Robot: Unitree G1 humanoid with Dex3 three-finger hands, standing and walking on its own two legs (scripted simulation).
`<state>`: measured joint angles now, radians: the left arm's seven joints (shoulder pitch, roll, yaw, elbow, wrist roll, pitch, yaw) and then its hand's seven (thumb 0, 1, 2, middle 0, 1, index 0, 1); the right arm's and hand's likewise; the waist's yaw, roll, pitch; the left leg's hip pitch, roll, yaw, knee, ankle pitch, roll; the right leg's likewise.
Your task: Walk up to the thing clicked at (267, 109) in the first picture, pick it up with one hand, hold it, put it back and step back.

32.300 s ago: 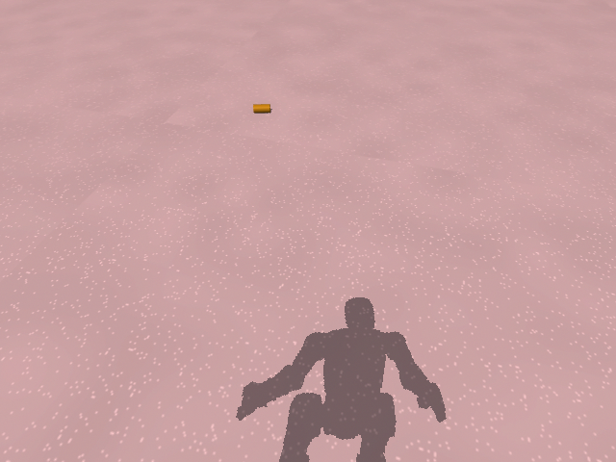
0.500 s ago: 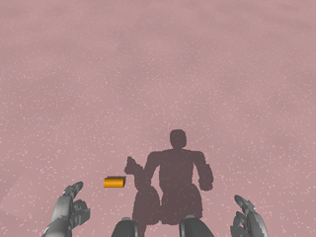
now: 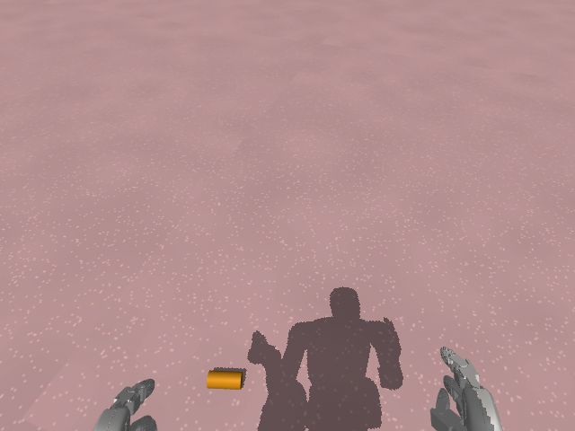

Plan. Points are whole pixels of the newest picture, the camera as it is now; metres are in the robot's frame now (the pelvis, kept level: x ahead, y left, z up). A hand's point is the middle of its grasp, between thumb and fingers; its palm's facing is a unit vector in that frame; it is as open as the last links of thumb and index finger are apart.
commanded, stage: home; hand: left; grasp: from above
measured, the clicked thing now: (225, 379) +0.45 +0.20 -0.69
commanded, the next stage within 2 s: stand in 1.76 s
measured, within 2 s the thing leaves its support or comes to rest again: neither
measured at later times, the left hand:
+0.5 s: hand out of the picture +0.16 +0.18 -0.05, palm faces +0.05 -0.98 -0.20, open 7.4 cm
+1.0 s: hand out of the picture +0.16 +0.18 -0.05, palm faces +0.05 -0.98 -0.20, open 7.4 cm
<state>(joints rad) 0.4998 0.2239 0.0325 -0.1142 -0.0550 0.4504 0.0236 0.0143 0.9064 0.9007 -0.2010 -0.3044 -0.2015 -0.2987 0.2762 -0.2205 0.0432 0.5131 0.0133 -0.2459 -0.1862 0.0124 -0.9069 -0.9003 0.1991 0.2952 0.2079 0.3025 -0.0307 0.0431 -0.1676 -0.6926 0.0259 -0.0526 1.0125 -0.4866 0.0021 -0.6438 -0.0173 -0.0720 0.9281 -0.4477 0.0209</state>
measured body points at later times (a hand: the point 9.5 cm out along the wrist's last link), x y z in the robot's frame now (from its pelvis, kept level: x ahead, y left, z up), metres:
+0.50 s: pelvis +0.00 +0.00 +0.00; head +0.01 +0.01 +0.45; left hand +0.15 +0.23 -0.03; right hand +0.15 -0.25 -0.06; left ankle +0.01 +0.11 -0.68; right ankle +0.01 -0.14 -0.68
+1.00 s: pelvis +0.00 +0.00 +0.00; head +0.01 +0.00 +0.45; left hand +0.16 +0.23 -0.03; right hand +0.16 -0.25 -0.06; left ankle +0.01 +0.11 -0.68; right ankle +0.01 -0.14 -0.68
